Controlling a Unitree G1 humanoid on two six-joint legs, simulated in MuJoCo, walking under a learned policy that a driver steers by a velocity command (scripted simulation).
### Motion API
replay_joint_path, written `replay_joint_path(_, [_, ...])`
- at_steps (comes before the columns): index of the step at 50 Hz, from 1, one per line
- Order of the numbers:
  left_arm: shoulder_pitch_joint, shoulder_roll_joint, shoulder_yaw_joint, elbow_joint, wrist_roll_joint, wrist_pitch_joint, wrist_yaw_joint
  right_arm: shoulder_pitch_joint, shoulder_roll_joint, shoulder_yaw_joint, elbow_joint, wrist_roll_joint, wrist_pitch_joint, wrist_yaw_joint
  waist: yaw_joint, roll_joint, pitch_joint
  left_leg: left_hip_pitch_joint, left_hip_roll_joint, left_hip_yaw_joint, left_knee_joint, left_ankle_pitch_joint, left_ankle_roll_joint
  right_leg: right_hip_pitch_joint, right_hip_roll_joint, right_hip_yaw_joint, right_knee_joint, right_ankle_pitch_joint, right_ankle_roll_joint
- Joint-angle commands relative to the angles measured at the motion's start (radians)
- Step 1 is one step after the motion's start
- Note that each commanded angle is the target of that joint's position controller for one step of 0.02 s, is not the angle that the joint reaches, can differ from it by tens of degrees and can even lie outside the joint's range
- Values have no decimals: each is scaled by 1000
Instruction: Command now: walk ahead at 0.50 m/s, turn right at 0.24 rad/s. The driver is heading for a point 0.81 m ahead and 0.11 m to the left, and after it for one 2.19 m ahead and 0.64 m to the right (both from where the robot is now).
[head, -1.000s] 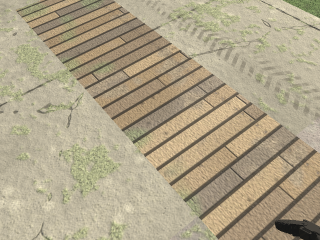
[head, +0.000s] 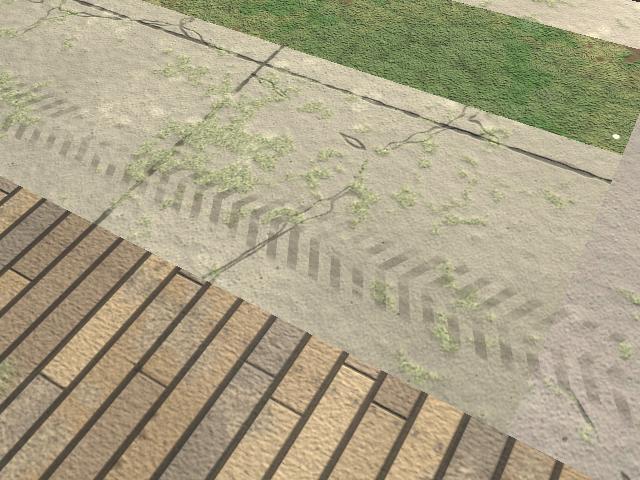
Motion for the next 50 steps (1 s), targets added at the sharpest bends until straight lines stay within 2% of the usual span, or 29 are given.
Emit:
replay_joint_path(1, [24,174,45,-36,-5,-15,8,-87,-42,-4,-69,12,-15,9,31,-123,-24,150,-54,51,-163,179,0,-78,-218,99,-107,168,-145])
replay_joint_path(4, [55,177,47,-9,-12,-10,8,-130,-70,-14,-90,19,-24,22,40,-126,2,108,-58,24,-240,133,39,33,-280,155,-63,141,-136])
replay_joint_path(6, [57,181,50,4,-10,-3,11,-112,-87,-23,-93,16,-29,28,19,-138,6,110,-60,17,-267,57,72,102,-319,185,-25,186,-119])
replay_joint_path(8, [33,183,52,6,-8,7,13,-31,-105,-35,-75,15,-32,28,-32,-147,-23,221,-88,53,-301,-13,108,129,-306,175,66,355,-92])
replay_joint_path(9, [29,163,43,3,-1,11,13,85,-136,-53,-42,11,-33,22,-88,-123,-102,389,-101,71,-312,4,136,108,-249,134,215,471,-68])
replay_joint_path(10, [39,119,23,-17,15,14,14,243,-190,-67,-22,0,-33,16,-147,-34,-253,657,40,-81,-281,32,196,-28,-181,80,487,315,-31])
replay_joint_path(11, [190,31,-2,-26,-3,-4,11,320,-270,-90,9,-4,-23,21,-92,266,-369,998,247,-541,-375,-192,361,-417,-13,3,851,-224,51])
replay_joint_path(12, [156,104,7,-13,-14,-15,9,337,-175,-67,11,22,-21,28,-129,210,-351,1011,262,-708,-486,-421,360,-561,-33,102,972,-382,52])
replay_joint_path(13, [46,162,24,-34,-31,-21,6,273,-130,-52,2,22,-19,23,-139,107,-205,899,236,-567,-499,-433,315,-623,-85,93,1003,-302,44])
replay_joint_path(14, [-26,156,20,-53,-22,-24,8,212,-117,-46,-9,11,-13,20,-120,23,-134,777,194,-445,-506,-336,288,-604,-135,48,968,-219,43])
replay_joint_path(15, [-65,145,22,-64,-5,-27,8,175,-99,-39,-10,4,-11,21,-100,2,-70,674,158,-365,-529,-221,288,-589,-165,32,903,-163,48])
replay_joint_path(17, [-33,120,24,-56,0,-19,6,150,-76,-30,-9,-3,-17,21,-58,49,-66,587,106,-266,-568,-72,281,-499,-200,23,829,-102,58])
replay_joint_path(19, [-17,91,18,-49,1,-8,7,162,-86,-33,5,9,-22,19,-46,49,-65,558,98,-202,-596,22,297,-487,-208,3,772,-89,74])
replay_joint_path(21, [-73,75,12,-69,7,-5,9,176,-112,-40,21,13,-21,13,-53,26,-39,554,100,-158,-623,87,308,-530,-218,-9,681,-29,93])
replay_joint_path(26, [-223,42,0,-99,3,-19,-3,226,-131,-42,59,22,-3,0,-105,20,-7,573,55,-43,-638,121,264,-504,-198,-41,388,224,101])
replay_joint_path(30, [-337,41,-1,-134,-8,-32,-23,291,-142,-43,100,27,14,-2,-144,16,25,642,88,-45,-611,112,260,-491,-169,-59,265,260,87])
replay_joint_path(33, [-367,56,3,-154,-10,-40,-40,302,-156,-50,121,30,31,-9,-129,27,32,732,131,-62,-556,183,244,-492,-154,-57,209,171,51])
replay_joint_path(35, [-295,87,17,-138,-5,-42,-42,278,-174,-56,122,31,39,-15,-75,45,-15,756,128,-49,-463,388,223,-365,-119,-84,180,110,18])
replay_joint_path(36, [-180,118,36,-106,0,-43,-36,264,-169,-53,120,32,43,-16,-9,34,-86,718,90,-25,-328,513,203,-182,-94,-105,143,135,-9])
replay_joint_path(37, [-11,171,59,-66,8,-43,-24,254,-139,-38,105,22,41,-16,66,9,-212,575,41,-1,-117,428,172,105,-164,-41,179,175,-55])
replay_joint_path(38, [120,273,82,-52,29,-37,-13,331,-37,-6,71,6,25,-12,66,-192,-379,198,-98,59,266,-15,106,516,-434,330,194,146,-176])
replay_joint_path(39, [147,219,70,-39,15,-30,-13,363,-36,0,87,25,7,-6,68,-310,-469,9,-168,-45,462,-540,89,589,-537,631,59,-3,-254])
replay_joint_path(40, [91,157,50,-40,7,-27,-10,281,-137,-30,76,52,-1,-2,77,-205,-298,-75,-107,-82,529,-496,94,455,-498,510,22,-90,-202])
replay_joint_path(41, [26,127,40,-43,5,-26,-7,209,-140,-34,55,58,-2,-1,51,-161,-184,-77,-57,-50,501,-404,96,310,-455,363,-8,-81,-164])
replay_joint_path(42, [-34,99,30,-38,8,-29,-11,176,-123,-34,50,47,4,-3,19,-116,-103,-46,-26,-36,445,-337,88,175,-410,269,-55,-38,-141])
replay_joint_path(43, [-76,74,24,-37,13,-39,-14,184,-113,-42,56,38,18,-7,-15,-134,-64,3,2,-42,398,-284,82,86,-374,191,-95,7,-123])
replay_joint_path(44, [-102,72,25,-31,18,-47,-15,217,-90,-40,68,39,33,-8,-41,-152,-50,59,12,-42,387,-249,73,20,-358,136,-132,37,-118])
replay_joint_path(46, [-117,79,32,-10,21,-63,-16,232,-54,-38,71,39,55,-11,-63,-135,-27,73,15,-42,370,-205,57,-39,-354,48,-175,131,-126])
replay_joint_path(50, [-99,107,44,30,27,-66,-2,149,-43,-41,36,31,59,-9,-52,-104,4,-8,13,-57,205,-18,43,-1,-339,-92,-195,240,-116])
